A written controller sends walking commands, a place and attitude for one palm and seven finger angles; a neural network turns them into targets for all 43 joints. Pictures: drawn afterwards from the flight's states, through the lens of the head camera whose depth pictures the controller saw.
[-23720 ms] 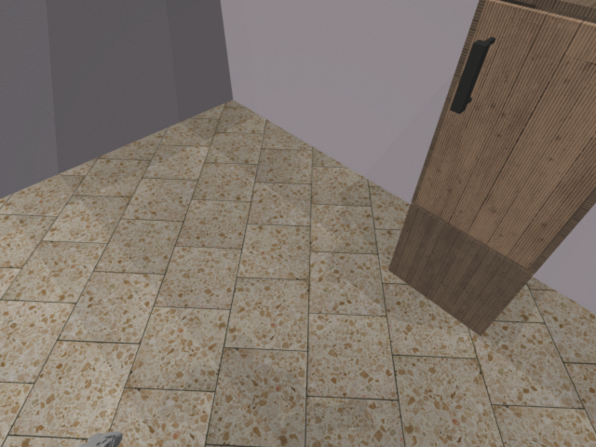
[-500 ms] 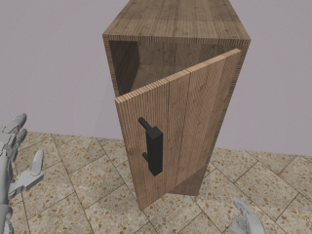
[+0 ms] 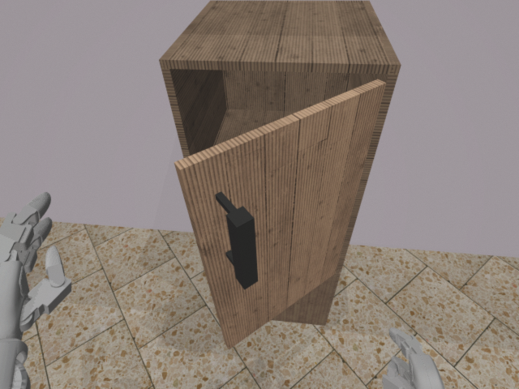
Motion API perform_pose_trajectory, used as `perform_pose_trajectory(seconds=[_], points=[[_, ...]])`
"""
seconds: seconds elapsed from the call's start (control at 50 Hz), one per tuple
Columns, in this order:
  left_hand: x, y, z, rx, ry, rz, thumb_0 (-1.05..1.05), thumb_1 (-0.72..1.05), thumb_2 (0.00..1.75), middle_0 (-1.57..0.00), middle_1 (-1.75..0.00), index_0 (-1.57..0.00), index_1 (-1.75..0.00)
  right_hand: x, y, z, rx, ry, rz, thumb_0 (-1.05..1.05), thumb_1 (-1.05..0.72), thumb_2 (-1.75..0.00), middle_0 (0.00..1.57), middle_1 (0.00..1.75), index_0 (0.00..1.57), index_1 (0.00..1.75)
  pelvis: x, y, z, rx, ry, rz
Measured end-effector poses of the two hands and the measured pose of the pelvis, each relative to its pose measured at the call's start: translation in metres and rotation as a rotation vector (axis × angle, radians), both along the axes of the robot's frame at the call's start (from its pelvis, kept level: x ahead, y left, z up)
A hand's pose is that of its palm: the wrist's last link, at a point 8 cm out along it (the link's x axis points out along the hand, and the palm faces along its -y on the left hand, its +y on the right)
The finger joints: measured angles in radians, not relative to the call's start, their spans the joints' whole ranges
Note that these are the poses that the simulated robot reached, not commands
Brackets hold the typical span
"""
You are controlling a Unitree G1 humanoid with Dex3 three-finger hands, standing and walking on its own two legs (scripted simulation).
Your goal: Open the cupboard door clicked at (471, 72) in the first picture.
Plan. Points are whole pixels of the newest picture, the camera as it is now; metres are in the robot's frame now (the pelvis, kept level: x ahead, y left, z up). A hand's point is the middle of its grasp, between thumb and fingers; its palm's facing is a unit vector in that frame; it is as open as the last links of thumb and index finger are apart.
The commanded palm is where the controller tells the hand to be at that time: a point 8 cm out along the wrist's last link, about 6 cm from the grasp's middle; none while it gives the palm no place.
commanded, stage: step back with the hand held close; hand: left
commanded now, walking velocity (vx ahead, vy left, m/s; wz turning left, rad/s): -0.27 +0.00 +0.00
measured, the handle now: (235, 241) +0.30 +0.08 +0.10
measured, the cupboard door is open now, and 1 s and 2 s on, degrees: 42 42 42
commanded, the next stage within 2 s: stop stepping back and stand still in 1.06 s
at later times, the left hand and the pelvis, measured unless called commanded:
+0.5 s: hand (21, 300) +0.16 +0.29 +0.16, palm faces +0.34 -0.79 -0.51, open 7.4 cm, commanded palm +0.10 +0.33 +0.17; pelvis -0.06 +0.04 -0.01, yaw -4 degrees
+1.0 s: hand out of the picture +0.05 +0.30 +0.16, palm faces +0.39 -0.79 -0.48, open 7.4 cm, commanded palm -0.01 +0.34 +0.17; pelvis -0.16 +0.04 -0.01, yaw -3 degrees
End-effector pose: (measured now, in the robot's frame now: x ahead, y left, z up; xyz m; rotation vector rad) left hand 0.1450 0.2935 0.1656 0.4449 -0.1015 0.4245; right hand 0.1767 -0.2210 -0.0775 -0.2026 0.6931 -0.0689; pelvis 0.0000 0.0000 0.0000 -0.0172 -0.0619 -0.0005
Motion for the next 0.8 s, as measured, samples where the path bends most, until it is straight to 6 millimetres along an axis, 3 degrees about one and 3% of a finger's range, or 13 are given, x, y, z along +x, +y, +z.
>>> perform_pose_trajectory(seconds=[0.1,0.24,0.32,0.46,0.6,0.72,0.8], points=[[0.009,0.013,0.011,0.085,-0.020,0.000,0.02,0.89,0.90,-0.21,-0.30,-0.21,-0.30,-0.006,-0.004,-0.001,0.007,0.026,-0.030,0.01,-0.91,-0.90,0.21,0.30,0.20,0.30,-0.005,0.000,0.000,-0.009,0.032,-0.024],[0.019,0.002,-0.016,0.047,0.085,-0.109,0.02,0.89,0.90,-0.20,-0.30,-0.21,-0.30,-0.031,-0.016,0.001,-0.029,0.060,-0.130,0.01,-0.91,-0.90,0.21,0.30,0.20,0.30,-0.016,0.013,-0.002,-0.004,0.060,-0.059],[0.014,0.003,-0.014,0.069,0.070,-0.172,0.02,0.89,0.90,-0.21,-0.30,-0.21,-0.30,-0.052,-0.018,0.006,-0.063,0.074,-0.176,0.01,-0.91,-0.90,0.21,0.30,0.20,0.30,-0.027,0.019,-0.004,-0.002,0.059,-0.064],[-0.014,0.029,0.010,0.168,-0.056,-0.164,0.02,0.89,0.90,-0.21,-0.30,-0.22,-0.30,-0.083,-0.004,0.009,-0.084,0.051,-0.184,0.01,-0.91,-0.90,0.20,0.30,0.20,0.30,-0.051,0.034,-0.011,0.003,0.048,-0.067],[-0.051,0.050,0.001,0.159,-0.070,-0.064,0.02,0.89,0.90,-0.21,-0.30,-0.21,-0.30,-0.108,0.021,-0.012,-0.047,0.041,-0.137,0.01,-0.91,-0.90,0.21,0.30,0.20,0.30,-0.076,0.047,-0.019,-0.001,0.060,-0.045],[-0.073,0.046,-0.012,0.087,-0.057,-0.073,0.02,0.89,0.90,-0.20,-0.30,-0.21,-0.30,-0.133,0.040,-0.020,-0.026,0.088,-0.086,0.01,-0.91,-0.90,0.21,0.30,0.20,0.30,-0.107,0.049,-0.018,-0.016,0.070,-0.036],[-0.091,0.037,0.000,0.116,-0.085,-0.129,0.02,0.89,0.90,-0.21,-0.30,-0.21,-0.30,-0.147,0.044,-0.015,-0.026,0.075,-0.072,0.01,-0.91,-0.90,0.21,0.30,0.20,0.30,-0.122,0.048,-0.015,-0.022,0.068,-0.028]])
